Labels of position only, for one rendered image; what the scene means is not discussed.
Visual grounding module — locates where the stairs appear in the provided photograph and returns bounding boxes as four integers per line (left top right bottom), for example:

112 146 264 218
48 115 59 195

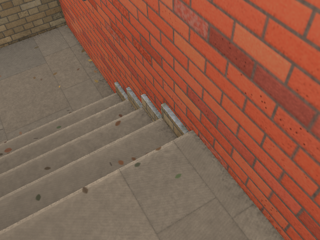
0 93 177 231

